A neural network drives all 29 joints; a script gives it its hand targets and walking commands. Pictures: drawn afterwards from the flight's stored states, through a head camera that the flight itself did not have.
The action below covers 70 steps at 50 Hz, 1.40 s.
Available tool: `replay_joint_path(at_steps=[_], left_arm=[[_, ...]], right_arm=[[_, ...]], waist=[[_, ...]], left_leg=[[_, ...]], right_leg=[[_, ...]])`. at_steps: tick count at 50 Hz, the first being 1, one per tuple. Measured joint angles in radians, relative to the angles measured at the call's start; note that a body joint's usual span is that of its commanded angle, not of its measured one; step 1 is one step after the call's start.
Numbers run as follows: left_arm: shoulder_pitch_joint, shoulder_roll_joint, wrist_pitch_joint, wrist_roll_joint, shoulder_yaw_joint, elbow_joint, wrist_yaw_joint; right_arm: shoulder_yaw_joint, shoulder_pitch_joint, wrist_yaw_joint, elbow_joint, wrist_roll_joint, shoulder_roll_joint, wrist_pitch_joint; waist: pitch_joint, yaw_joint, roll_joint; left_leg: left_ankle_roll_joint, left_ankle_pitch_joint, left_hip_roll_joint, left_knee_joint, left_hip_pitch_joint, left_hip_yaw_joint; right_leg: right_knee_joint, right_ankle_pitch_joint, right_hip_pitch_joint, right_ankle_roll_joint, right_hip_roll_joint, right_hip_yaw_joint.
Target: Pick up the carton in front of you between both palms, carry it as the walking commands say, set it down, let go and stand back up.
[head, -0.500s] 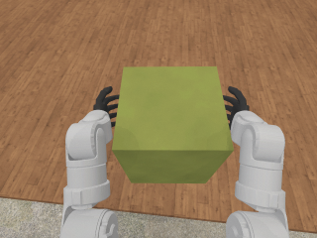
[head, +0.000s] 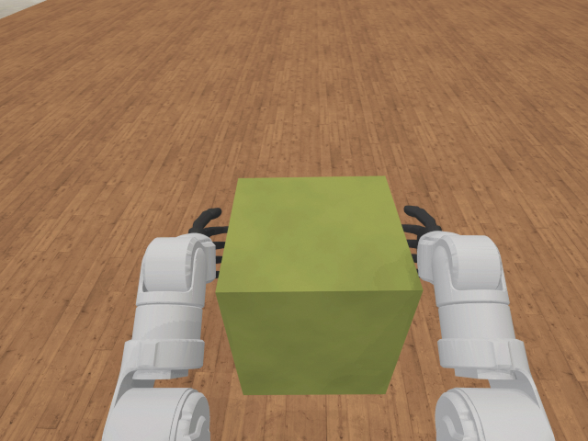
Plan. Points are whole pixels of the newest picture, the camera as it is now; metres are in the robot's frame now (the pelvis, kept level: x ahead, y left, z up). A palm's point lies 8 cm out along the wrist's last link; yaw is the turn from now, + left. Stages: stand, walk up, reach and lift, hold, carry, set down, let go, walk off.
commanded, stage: carry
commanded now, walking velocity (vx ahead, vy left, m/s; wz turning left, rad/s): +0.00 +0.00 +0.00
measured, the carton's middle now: (312, 287) +0.34 -0.01 +0.05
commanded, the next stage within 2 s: none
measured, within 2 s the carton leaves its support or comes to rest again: neither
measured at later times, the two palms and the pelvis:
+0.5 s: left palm (197, 269) +0.32 +0.14 +0.13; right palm (438, 266) +0.32 -0.16 +0.13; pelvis -0.03 -0.01 +0.00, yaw +0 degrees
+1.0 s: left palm (195, 276) +0.31 +0.14 +0.13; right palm (441, 273) +0.30 -0.16 +0.13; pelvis -0.04 -0.01 +0.00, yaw +0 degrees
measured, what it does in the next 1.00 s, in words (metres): stands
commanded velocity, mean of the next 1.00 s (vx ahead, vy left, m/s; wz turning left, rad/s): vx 0.00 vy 0.00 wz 0.00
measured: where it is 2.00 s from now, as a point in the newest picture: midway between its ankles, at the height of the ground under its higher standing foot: outside the picture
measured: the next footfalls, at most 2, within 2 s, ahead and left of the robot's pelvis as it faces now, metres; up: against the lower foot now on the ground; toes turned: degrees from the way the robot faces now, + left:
none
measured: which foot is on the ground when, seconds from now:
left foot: down 0.00-1.00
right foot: down 0.00-1.00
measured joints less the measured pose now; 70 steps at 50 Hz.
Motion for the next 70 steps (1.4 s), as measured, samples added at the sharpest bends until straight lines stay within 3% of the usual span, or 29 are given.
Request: replay_joint_path(at_steps=[15,70], left_arm=[[-0.015,0.012,0.012,-0.011,0.0,0.017,0.001],[-0.024,0.013,0.01,-0.011,-0.001,0.024,0.001]], right_arm=[[0.0,-0.015,-0.001,0.013,-0.004,0.001,0.014],[-0.01,-0.012,-0.003,0.005,-0.005,0.005,0.015]], waist=[[0.008,0.015,0.001],[0.01,0.017,-0.002]], left_leg=[[-0.01,0.047,0.012,-0.028,-0.011,-0.002],[-0.012,0.097,0.026,-0.051,-0.038,0.01]], right_leg=[[-0.02,0.041,-0.014,-0.013,0.008,-0.011],[-0.034,0.089,-0.049,-0.017,0.009,-0.019]])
